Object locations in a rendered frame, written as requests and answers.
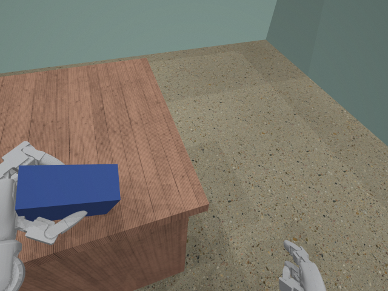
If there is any left robot forearm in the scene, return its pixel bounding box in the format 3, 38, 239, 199
0, 239, 25, 291

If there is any robot right hand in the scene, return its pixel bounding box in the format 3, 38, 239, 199
279, 240, 326, 291

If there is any table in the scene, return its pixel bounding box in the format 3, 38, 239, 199
0, 58, 209, 291

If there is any sponge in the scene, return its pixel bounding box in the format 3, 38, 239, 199
15, 164, 121, 222

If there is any robot left hand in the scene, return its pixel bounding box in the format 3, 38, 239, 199
0, 141, 88, 245

